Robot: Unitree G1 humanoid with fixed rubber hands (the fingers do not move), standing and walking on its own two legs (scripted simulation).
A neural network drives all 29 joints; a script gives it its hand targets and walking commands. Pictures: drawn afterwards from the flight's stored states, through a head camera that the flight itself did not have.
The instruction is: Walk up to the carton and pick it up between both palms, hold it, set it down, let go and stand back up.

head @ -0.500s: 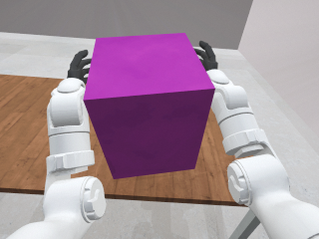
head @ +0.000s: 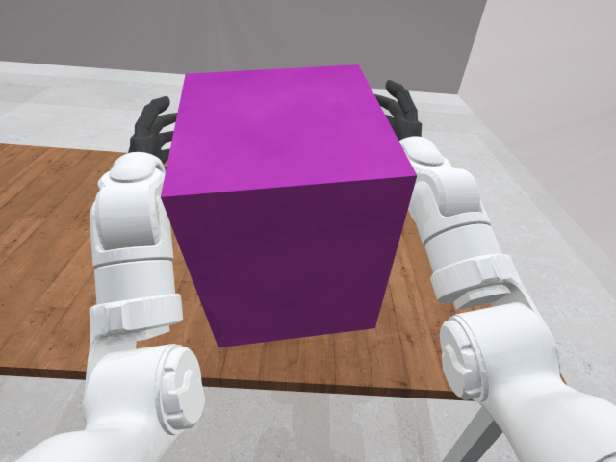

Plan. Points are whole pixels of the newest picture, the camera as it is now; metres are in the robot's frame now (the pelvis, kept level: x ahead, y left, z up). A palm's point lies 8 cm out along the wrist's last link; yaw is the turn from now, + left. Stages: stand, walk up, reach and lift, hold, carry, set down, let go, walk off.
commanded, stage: hold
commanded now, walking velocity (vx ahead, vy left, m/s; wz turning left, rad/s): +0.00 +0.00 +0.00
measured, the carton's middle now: (286, 209) +0.34 +0.00 +0.21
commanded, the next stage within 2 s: none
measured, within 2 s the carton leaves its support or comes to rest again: neither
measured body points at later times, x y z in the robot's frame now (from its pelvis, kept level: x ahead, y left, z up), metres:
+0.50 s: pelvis +0.00 +0.00 +0.00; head -0.08 +0.02 +0.44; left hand +0.37 +0.16 +0.26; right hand +0.38 -0.14 +0.29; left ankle +0.02 +0.13 -0.75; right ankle +0.00 -0.12 -0.75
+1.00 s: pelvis +0.00 +0.00 +0.00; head -0.08 +0.02 +0.44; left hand +0.37 +0.16 +0.26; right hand +0.38 -0.14 +0.29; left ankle +0.02 +0.13 -0.75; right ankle +0.00 -0.12 -0.75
